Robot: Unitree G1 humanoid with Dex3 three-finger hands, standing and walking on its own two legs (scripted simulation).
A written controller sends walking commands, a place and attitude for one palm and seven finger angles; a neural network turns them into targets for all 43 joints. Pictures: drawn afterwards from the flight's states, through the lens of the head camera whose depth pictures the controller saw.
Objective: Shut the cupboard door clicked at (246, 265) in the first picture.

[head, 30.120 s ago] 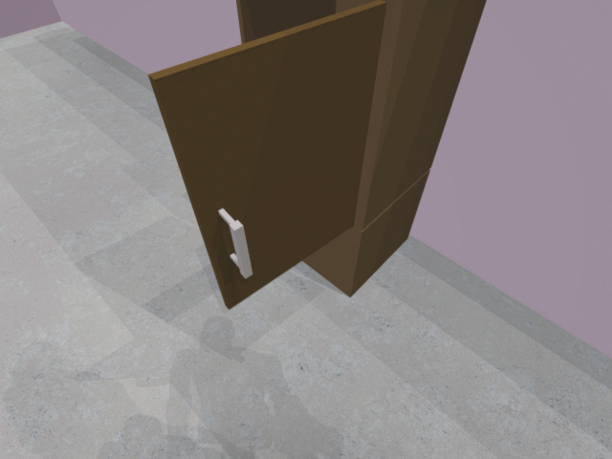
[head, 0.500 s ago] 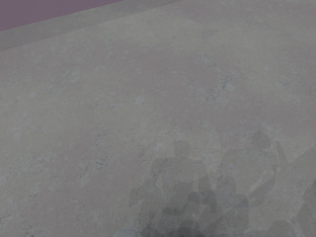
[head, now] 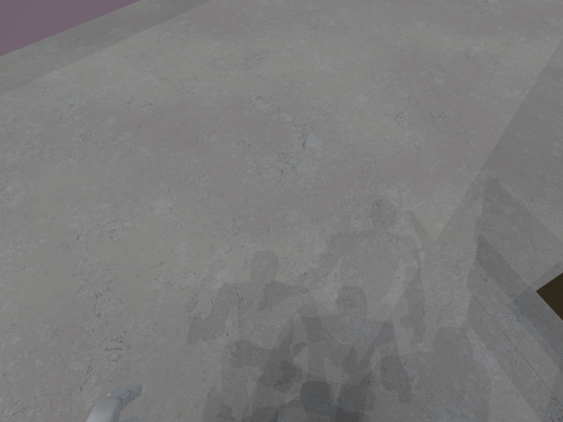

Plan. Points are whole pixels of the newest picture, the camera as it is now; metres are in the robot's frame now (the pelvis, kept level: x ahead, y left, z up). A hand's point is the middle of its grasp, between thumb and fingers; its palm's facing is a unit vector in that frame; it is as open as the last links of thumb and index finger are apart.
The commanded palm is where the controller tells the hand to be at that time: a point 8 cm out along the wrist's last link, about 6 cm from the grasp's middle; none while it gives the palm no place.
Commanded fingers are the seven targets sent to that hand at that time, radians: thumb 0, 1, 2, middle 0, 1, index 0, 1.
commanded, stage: turn to face it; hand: left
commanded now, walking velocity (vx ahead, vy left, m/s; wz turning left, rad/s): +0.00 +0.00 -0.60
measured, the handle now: out of the picture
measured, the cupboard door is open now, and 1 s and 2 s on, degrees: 62 62 62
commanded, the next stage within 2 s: take the last steps up to it in 1.82 s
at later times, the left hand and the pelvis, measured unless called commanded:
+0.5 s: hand (159, 393) +0.18 +0.22 -0.15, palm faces -0.26 -0.95 -0.18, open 7.4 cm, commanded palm none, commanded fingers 0.00 0.90 0.90 -0.20 -0.30 -0.20 -0.30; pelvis +0.03 +0.04 +0.02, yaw -18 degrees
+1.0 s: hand (220, 361) +0.23 +0.12 -0.15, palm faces -0.55 -0.80 -0.22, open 7.4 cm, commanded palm none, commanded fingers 0.00 0.90 0.90 -0.20 -0.30 -0.20 -0.30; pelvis +0.04 +0.01 +0.01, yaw -34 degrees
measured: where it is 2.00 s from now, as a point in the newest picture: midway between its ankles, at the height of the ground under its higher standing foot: outside the picture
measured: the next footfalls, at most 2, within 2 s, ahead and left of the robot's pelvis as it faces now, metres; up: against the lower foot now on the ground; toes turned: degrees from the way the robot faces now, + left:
left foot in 0.32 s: +0.10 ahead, +0.13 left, +0.00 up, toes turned -8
right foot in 0.72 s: +0.01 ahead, -0.12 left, +0.00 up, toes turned -31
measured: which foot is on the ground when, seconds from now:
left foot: up 0.00-0.30, down 0.32-0.72, up 0.74-1.00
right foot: down 0.00-0.32, up 0.34-0.70, down 0.72-1.00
